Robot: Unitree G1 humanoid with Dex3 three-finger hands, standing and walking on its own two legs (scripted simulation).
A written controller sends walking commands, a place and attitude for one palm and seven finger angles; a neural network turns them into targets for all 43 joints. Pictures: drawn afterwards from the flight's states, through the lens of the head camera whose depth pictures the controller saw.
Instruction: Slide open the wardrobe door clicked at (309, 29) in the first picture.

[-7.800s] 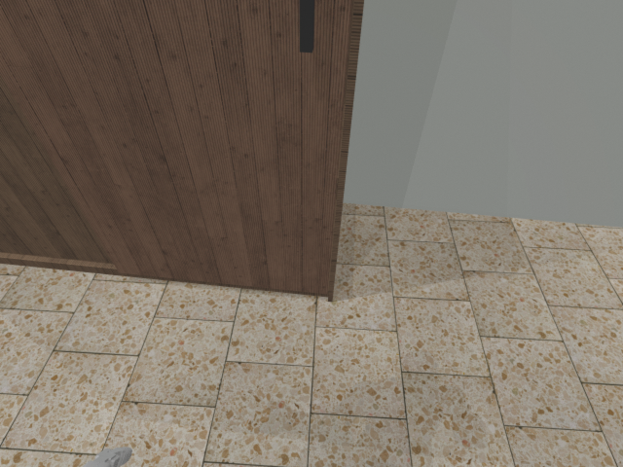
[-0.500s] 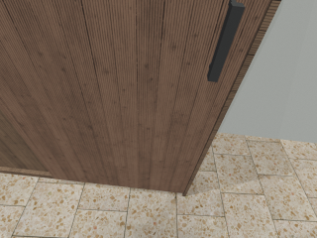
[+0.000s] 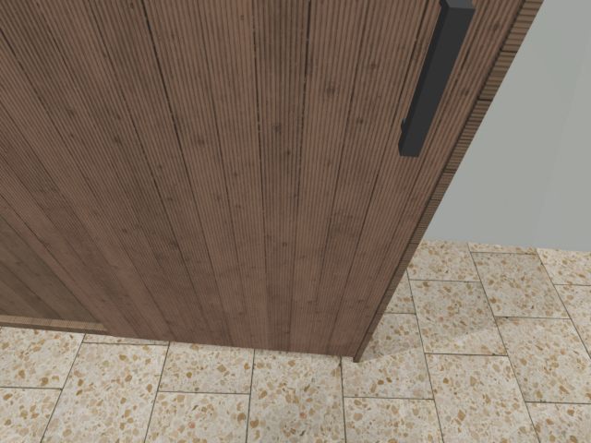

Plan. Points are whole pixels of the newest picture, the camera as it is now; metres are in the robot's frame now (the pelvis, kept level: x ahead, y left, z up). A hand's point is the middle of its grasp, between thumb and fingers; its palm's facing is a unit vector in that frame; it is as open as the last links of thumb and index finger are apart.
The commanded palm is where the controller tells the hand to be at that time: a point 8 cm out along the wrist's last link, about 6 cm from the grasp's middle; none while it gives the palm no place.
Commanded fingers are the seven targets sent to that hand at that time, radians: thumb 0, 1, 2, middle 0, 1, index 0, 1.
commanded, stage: come to a stop and stand still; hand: right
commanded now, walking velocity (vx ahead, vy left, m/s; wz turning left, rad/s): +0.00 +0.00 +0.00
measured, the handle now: (426, 80) +0.47 -0.11 +0.27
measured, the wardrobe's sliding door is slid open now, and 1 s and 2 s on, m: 0.00 0.00 0.00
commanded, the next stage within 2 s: look again from close up in 0.24 s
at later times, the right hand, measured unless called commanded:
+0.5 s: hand out of the picture +0.01 -0.14 -0.17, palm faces +0.01 +0.98 -0.20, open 7.4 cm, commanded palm none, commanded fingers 0.00 -0.90 -0.90 0.20 0.30 0.20 0.30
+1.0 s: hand out of the picture +0.02 -0.12 -0.17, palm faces +0.02 +0.98 -0.21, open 7.4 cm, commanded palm none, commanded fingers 0.00 -0.90 -0.90 0.20 0.30 0.20 0.30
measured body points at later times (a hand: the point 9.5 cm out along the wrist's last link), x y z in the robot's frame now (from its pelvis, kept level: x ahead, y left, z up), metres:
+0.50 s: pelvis +0.02 +0.02 +0.00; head +0.04 +0.03 +0.45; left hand +0.01 +0.24 -0.16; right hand +0.01 -0.20 -0.16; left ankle -0.02 +0.11 -0.74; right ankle -0.01 -0.05 -0.74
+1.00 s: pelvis +0.03 +0.05 +0.00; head +0.05 +0.06 +0.45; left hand +0.03 +0.27 -0.16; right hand +0.02 -0.17 -0.16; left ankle -0.02 +0.11 -0.74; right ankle -0.01 -0.05 -0.74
